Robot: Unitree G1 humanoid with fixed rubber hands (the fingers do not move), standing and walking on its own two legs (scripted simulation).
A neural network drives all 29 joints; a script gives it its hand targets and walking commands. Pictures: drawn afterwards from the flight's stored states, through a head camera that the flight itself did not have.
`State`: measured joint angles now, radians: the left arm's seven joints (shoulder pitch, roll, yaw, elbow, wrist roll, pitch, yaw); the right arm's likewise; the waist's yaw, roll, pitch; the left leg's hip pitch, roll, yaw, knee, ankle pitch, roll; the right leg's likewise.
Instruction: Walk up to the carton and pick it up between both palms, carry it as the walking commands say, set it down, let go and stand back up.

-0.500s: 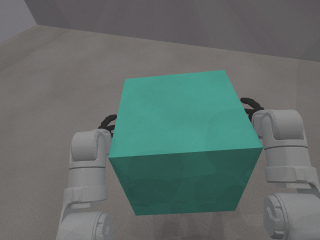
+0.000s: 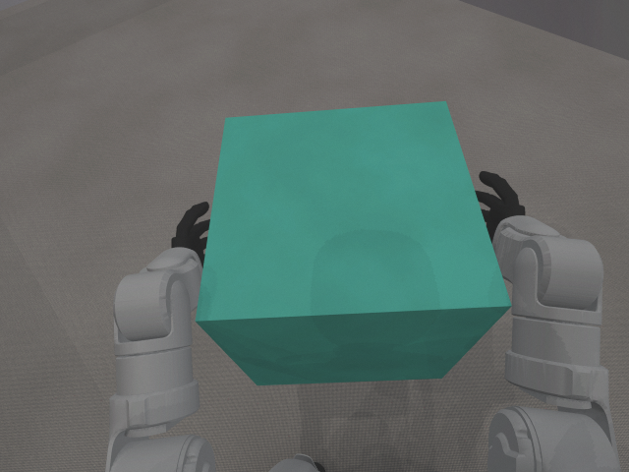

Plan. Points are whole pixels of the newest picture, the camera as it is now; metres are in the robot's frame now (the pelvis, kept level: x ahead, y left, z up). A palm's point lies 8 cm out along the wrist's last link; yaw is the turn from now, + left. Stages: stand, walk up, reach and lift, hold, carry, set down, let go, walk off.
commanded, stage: carry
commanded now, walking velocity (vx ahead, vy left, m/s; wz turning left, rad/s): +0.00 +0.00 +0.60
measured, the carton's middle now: (341, 258) +0.39 +0.03 +0.02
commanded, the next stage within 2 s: none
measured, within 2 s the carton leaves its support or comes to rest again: neither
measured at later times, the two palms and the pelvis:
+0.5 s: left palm (26, 400) +0.17 +0.32 +0.09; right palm (378, 273) +0.31 -0.01 +0.12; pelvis -0.09 +0.03 +0.01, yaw +17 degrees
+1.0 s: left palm out of the picture +0.01 +0.35 +0.11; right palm (299, 363) +0.22 +0.06 +0.13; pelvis -0.18 +0.05 -0.01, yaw +34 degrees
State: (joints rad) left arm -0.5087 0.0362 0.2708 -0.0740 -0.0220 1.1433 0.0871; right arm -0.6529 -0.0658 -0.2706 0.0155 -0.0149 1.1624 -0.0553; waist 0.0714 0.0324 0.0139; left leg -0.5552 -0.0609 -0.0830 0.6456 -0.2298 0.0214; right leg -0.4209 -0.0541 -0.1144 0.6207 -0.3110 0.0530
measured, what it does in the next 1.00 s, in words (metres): walks backwards, turning left: left foot, then right foot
